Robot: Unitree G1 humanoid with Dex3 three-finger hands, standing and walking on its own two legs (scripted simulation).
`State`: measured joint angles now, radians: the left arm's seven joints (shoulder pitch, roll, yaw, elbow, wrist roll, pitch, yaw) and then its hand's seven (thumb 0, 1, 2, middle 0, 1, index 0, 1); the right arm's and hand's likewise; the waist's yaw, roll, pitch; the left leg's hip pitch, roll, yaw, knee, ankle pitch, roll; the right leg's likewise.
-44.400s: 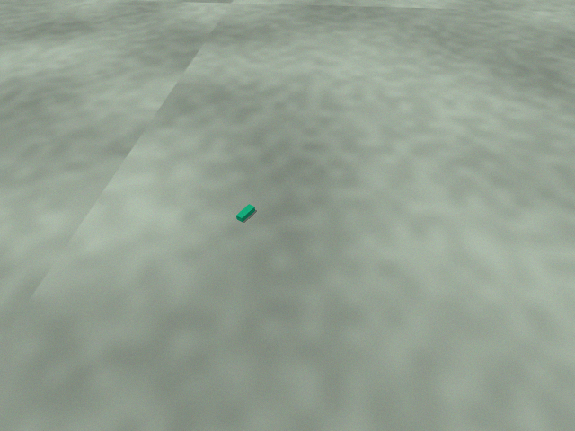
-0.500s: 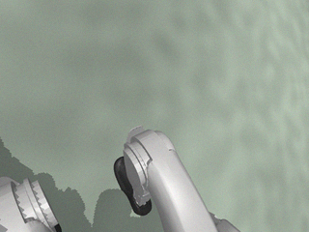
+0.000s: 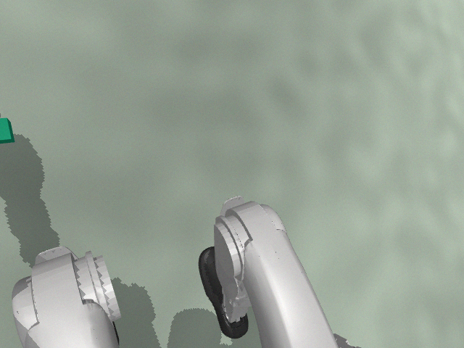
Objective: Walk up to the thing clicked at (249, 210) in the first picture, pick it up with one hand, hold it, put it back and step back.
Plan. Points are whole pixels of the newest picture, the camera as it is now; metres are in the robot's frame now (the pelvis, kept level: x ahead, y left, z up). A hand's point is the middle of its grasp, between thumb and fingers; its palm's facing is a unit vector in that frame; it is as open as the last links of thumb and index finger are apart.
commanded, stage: settle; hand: left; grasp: from above
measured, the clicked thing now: out of the picture +0.50 +0.30 -0.26
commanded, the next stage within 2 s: lift in 0.40 s
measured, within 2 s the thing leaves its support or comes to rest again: neither
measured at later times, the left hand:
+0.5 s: hand out of the picture +0.47 +0.29 -0.14, palm faces -0.46 -0.05 -0.89, open 6.5 cm
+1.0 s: hand out of the picture +0.43 +0.30 -0.05, palm faces -0.49 -0.11 -0.87, open 6.5 cm
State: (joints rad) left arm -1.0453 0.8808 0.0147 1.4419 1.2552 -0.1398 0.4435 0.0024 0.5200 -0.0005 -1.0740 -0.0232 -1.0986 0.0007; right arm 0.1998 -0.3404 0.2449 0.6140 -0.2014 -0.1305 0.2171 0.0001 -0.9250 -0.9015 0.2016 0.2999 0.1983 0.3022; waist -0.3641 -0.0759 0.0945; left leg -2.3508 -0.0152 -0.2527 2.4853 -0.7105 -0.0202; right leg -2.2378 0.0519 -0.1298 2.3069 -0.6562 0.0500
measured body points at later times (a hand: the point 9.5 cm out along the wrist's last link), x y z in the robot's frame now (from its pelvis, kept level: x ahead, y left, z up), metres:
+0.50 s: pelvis -0.01 -0.01 +0.01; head +0.23 +0.08 +0.38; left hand +0.49 +0.29 -0.09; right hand +0.06 -0.28 -0.08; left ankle +0.06 +0.13 -0.29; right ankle +0.12 -0.13 -0.29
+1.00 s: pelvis -0.01 -0.01 +0.06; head +0.20 +0.07 +0.45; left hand +0.45 +0.31 +0.00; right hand +0.09 -0.28 -0.04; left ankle +0.06 +0.13 -0.29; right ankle +0.12 -0.13 -0.29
